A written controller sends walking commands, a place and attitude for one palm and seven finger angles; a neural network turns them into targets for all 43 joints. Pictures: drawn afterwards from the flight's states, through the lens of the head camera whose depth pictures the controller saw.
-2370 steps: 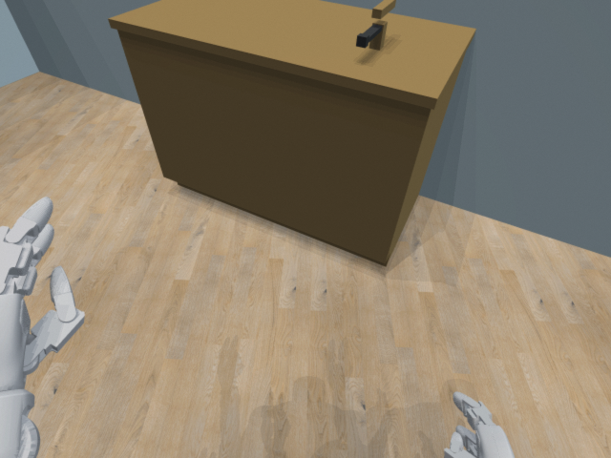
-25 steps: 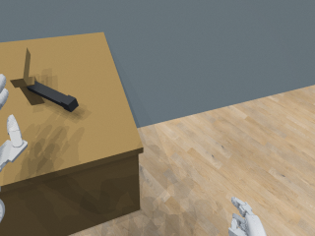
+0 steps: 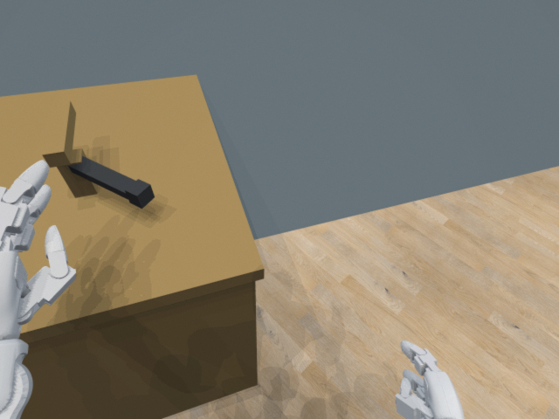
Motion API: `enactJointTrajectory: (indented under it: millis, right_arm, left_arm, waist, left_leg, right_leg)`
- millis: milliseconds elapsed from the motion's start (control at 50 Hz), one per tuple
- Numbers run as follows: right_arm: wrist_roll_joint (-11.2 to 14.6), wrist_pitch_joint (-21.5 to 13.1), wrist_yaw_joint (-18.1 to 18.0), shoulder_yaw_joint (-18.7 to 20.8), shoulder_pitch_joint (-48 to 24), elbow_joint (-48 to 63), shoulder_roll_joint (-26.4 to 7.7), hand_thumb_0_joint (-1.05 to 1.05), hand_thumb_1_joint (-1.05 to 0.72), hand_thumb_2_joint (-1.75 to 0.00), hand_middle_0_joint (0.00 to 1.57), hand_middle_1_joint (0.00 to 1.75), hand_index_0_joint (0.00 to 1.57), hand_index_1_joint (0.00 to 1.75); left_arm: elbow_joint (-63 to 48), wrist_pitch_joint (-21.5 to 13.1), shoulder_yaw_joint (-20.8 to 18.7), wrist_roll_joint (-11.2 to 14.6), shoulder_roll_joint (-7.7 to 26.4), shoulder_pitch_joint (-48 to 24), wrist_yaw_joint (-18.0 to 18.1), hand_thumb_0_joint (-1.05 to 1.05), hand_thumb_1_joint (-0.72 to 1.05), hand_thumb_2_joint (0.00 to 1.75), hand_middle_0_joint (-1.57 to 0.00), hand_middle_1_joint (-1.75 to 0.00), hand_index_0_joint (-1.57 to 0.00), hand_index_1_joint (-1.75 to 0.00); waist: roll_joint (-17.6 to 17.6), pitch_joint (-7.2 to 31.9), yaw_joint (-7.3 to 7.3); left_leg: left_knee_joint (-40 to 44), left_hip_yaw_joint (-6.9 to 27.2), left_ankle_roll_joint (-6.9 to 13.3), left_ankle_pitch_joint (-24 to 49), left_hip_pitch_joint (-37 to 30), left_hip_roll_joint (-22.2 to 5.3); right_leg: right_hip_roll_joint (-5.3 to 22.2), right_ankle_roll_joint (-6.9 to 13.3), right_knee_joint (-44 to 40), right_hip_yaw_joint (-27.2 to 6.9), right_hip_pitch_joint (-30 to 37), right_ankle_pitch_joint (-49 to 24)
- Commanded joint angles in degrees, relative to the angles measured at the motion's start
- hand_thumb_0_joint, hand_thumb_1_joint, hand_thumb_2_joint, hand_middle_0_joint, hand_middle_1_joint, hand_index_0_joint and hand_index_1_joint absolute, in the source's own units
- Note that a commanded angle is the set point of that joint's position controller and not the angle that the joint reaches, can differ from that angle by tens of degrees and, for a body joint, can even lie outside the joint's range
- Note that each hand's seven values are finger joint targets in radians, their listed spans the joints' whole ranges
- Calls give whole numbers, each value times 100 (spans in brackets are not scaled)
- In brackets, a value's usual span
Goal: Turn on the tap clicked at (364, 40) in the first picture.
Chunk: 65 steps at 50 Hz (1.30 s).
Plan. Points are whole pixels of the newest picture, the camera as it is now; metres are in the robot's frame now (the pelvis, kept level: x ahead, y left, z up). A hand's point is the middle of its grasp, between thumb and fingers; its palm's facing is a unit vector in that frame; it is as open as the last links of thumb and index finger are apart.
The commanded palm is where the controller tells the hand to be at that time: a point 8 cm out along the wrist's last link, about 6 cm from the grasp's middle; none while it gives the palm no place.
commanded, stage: look again from close up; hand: left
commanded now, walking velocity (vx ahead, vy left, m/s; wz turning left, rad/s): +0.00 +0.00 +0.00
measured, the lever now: (140, 193) +0.39 +0.26 +0.10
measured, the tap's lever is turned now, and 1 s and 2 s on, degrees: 44 44 44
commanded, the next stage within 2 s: turn the palm inward beside the body in 0.20 s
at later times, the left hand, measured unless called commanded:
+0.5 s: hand (60, 252) +0.23 +0.25 +0.18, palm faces +0.39 -0.86 -0.32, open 7.4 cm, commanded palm +0.14 +0.28 +0.17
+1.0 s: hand (113, 283) +0.21 +0.21 +0.15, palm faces +0.49 -0.82 -0.30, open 7.4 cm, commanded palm +0.14 +0.25 +0.17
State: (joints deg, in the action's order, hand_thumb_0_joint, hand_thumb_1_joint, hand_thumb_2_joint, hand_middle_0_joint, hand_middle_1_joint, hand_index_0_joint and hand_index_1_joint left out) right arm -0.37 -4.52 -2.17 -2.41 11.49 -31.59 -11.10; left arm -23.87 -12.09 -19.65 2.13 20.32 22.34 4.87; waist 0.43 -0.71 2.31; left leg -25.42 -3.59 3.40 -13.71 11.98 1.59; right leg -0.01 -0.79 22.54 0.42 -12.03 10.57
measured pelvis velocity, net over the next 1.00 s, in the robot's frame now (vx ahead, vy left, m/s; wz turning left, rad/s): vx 0.02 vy -0.07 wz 0.09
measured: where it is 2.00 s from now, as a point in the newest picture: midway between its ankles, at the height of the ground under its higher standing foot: outside the picture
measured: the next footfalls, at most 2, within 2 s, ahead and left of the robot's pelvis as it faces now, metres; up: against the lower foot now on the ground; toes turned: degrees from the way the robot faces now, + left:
none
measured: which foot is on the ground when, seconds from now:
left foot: down 0.00-1.00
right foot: down 0.00-1.00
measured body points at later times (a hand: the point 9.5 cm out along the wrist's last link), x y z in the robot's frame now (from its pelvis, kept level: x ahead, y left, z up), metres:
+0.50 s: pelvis +0.00 -0.01 +0.00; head -0.02 -0.04 +0.45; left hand +0.20 +0.30 +0.20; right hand +0.18 -0.22 -0.09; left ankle +0.00 +0.07 -0.74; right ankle +0.01 -0.12 -0.74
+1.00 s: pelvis +0.02 -0.07 -0.01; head +0.01 -0.10 +0.43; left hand +0.18 +0.25 +0.17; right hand +0.25 -0.27 -0.10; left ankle +0.00 +0.07 -0.74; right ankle +0.01 -0.12 -0.74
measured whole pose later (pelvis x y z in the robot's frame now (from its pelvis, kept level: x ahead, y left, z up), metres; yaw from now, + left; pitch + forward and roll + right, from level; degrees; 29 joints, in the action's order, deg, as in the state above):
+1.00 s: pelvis +0.02 -0.07 -0.01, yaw +5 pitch +0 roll +1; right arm 0.3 -6.2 -4.2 -0.8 7.0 -39.9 -14.0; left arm -20.5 2.5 -19.1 9.7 19.1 19.1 3.5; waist -4.1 2.6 3.8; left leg -34.2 2.6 -1.3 -18.8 15.3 -0.1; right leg -3.1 4.5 33.9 4.9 -14.6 19.6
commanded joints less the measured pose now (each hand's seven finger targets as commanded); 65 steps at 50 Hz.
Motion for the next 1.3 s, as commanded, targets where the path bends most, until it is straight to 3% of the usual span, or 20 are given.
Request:
enactJointTrajectory:
  millis: [0, 260, 280, 300, 320, 340, 360, 380, 400, 460, 540, 580, 640, 700, 780, 860, 980, 1040, 1140, 1280]
  right_arm:
    - [-2, -274, -100, 346, -521, 880, -773, 0, -90, -90, 20, 30, 20, 30]
    - [-8, -353, -120, 398, -418, 853, -786, 0, -90, -90, 20, 30, 20, 30]
    - [248, -316, -341, -404, 160, 1438, -850, 0, -90, -90, 20, 30, 20, 30]
    - [-422, -498, -117, 228, -312, 282, -360, 0, -90, -90, 20, 30, 20, 30]
    - [-465, -690, 244, 247, -255, 410, -738, 0, -90, -90, 20, 30, 20, 30]
    - [-262, -646, 288, 451, -243, 450, -979, 0, -90, -90, 20, 30, 20, 30]
    - [-192, -715, 203, 413, -478, 420, -1051, 0, -90, -90, 20, 30, 20, 30]
    - [-128, -676, 170, 345, -574, 280, -1096, 0, -90, -90, 20, 30, 20, 30]
    - [-62, -682, 181, 340, -710, 341, -1146, 0, -90, -90, 20, 30, 20, 30]
    - [36, -582, 261, 262, -1017, 494, -1184, 0, -90, -90, 20, 30, 20, 30]
    - [-74, -546, 189, 331, -1135, 541, -1026, 0, -90, -90, 20, 30, 20, 30]
    - [-109, -622, 119, 346, -1167, 430, -920, 0, -90, -90, 20, 30, 20, 30]
    - [-159, -751, 97, 361, -949, 225, -809, 0, -90, -90, 20, 30, 20, 30]
    - [-157, -772, 45, 359, -916, 85, -836, 0, -90, -90, 20, 30, 20, 30]
    - [-38, -642, -170, 373, -1158, 15, -895, 0, -90, -90, 20, 30, 20, 30]
    - [46, -539, -272, 395, -1369, 30, -904, 0, -90, -90, 20, 30, 20, 30]
    - [51, -470, -188, 389, -1130, 180, -877, 0, -90, -90, 20, 30, 20, 30]
    - [72, -474, -148, 370, -955, 255, -864, 0, -90, -90, 20, 30, 20, 30]
    - [73, -596, -193, 371, -823, 282, -888, 0, -90, -90, 20, 30, 20, 30]
    - [35, -741, -325, 341, -900, 260, -881, 0, -90, -90, 20, 30, 20, 30]
  left_arm:
    - [-870, -239, -542, 33, 921, -512, 105, 0, 90, 90, -20, -30, -20, -30]
    - [-1200, -331, -601, 9, 978, -281, 164, 0, 90, 90, -20, -30, -20, -30]
    - [-2656, -1018, -2359, -221, 4900, -5627, 319, 0, 90, 90, -20, -30, -20, -30]
    - [192, -207, -1164, -962, 1641, -3789, -132, 0, 90, 90, -20, -30, -20, -30]
    - [260, -19, -571, -203, 1062, -2042, -224, 0, 90, 90, -20, -30, -20, -30]
    - [-429, 101, -638, 241, 770, -1318, -301, 0, 90, 90, -20, -30, -20, -30]
    - [-247, 377, -464, 651, 559, -1283, -510, 0, 90, 90, -20, -30, -20, -30]
    - [315, 704, -830, 1016, 609, -1049, -686, 0, 90, 90, -20, -30, -20, -30]
    - [-82, 945, -520, 1052, 589, -853, -837, 0, 90, 90, -20, -30, -20, -30]
    - [-161, 1413, -485, 534, 804, -193, -868, 0, 90, 90, -20, -30, -20, -30]
    - [-900, 891, -935, 556, 1036, -716, -418, 0, 90, 90, -20, -30, -20, -30]
    - [-1481, 300, -1237, 687, 1332, -1369, -145, 0, 90, 90, -20, -30, -20, -30]
    - [-1346, -208, -879, 460, 1087, -1362, 196, 0, 90, 90, -20, -30, -20, -30]
    - [-1197, -106, -504, 201, 1033, -1507, 302, 0, 90, 90, -20, -30, -20, -30]
    - [-636, 651, -233, 439, 929, -1408, -3, 0, 90, 90, -20, -30, -20, -30]
    - [-570, 1147, -502, 656, 1083, -1394, -88, 0, 90, 90, -20, -30, -20, -30]
    - [-989, 1141, -1062, 871, 1079, -217, 53, 0, 90, 90, -20, -30, -20, -30]
    - [-1241, 1103, -949, 908, 884, 26, 14, 0, 90, 90, -20, -30, -20, -30]
    - [-1600, 1045, -593, 881, 630, -208, 18, 0, 90, 90, -20, -30, -20, -30]
    - [-1677, 1050, -426, 813, 550, -339, 149, 0, 90, 90, -20, -30, -20, -30]
  waist:
    - [-183, 593, -63]
    - [-390, 765, -75]
    - [-1854, -514, -598]
    - [-2136, 1243, 160]
    - [-1172, 772, -118]
    - [-1318, 1867, 74]
    - [-1138, 1747, 254]
    - [-1329, 1525, 282]
    - [-686, 1233, 356]
    - [714, 8, 229]
    - [494, 197, 166]
    - [-27, 393, 180]
    - [-814, 673, 110]
    - [-1232, 794, -31]
    - [-428, 501, -77]
    - [375, 498, 123]
    - [420, 1268, 403]
    - [168, 1319, 332]
    - [-334, 951, 202]
    - [-191, 978, 256]
  left_leg:
    - [689, 492, -400, 501, 121, -420]
    - [663, 516, -368, 470, 200, -347]
    - [858, 1066, -334, -1457, 2425, -658]
    - [883, 1013, -791, 1044, -604, -593]
    - [950, 1036, -1159, 1541, -797, -576]
    - [688, 920, -1028, 1837, -1550, -591]
    - [676, 807, -941, 1357, -1442, -468]
    - [639, 602, -907, 1344, -1250, -389]
    - [528, 518, -720, 1085, -807, -323]
    - [528, 468, -333, 1044, 40, -317]
    - [131, 423, -271, 636, 121, -183]
    - [8, 445, -299, 294, 55, -117]
    - [-341, 432, -251, 101, 95, -1]
    - [-528, 410, -176, -147, 198, 56]
    - [-754, 456, -203, -497, 571, 1]
    - [-823, 668, -288, -370, 768, -126]
    - [-762, 561, -248, 984, 497, -60]
    - [-792, 416, -219, 1487, 300, -24]
    - [-774, 430, -202, 1687, 117, -45]
    - [-642, 478, -204, 1316, 113, -41]
  right_leg:
    - [127, 150, -261, -204, 390, -567]
    - [88, 154, -236, -175, 655, -695]
    - [-99, -109, 942, 48, 1014, 774]
    - [-218, 283, 829, 99, 259, -94]
    - [-433, 292, 753, 360, -362, 369]
    - [-416, 276, 839, 280, -206, 80]
    - [-296, 270, 646, 214, -142, 76]
    - [-298, 316, 364, 239, 165, -374]
    - [-189, 338, 299, 332, 430, -571]
    - [-199, 235, 218, 470, 260, -482]
    - [-173, 169, 283, 300, -145, 37]
    - [-204, 157, 260, 177, -204, 387]
    - [-111, 180, 265, 26, -368, 633]
    - [36, 185, 173, -136, -441, 893]
    - [460, 13, -341, -870, -224, 1701]
    - [763, -190, -301, -1167, 79, 1173]
    - [503, -289, 726, -548, 831, -2522]
    - [352, -245, 947, -252, 766, -3400]
    - [162, -67, 884, -26, 212, -2540]
    - [49, 72, 747, 69, 70, -1357]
